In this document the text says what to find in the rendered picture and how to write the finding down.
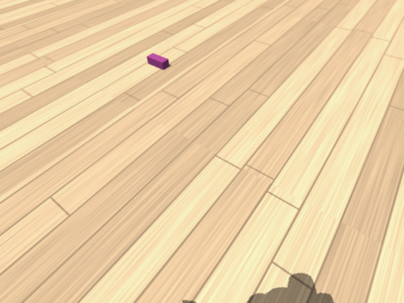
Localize carton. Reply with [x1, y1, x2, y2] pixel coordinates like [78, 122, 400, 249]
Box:
[147, 53, 169, 70]

